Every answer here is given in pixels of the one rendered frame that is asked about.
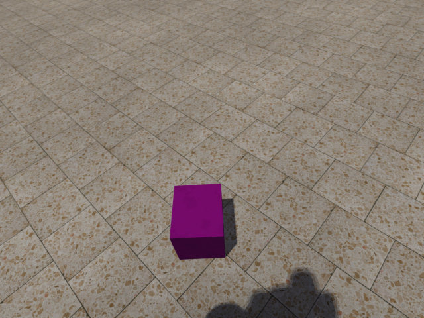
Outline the carton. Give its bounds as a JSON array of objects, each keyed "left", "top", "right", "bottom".
[{"left": 170, "top": 184, "right": 225, "bottom": 260}]

